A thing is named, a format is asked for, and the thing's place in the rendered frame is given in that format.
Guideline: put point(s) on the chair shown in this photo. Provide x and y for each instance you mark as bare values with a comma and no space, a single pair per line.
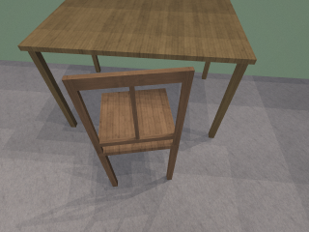
132,121

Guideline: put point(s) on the table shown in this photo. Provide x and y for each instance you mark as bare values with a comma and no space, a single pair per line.
186,30

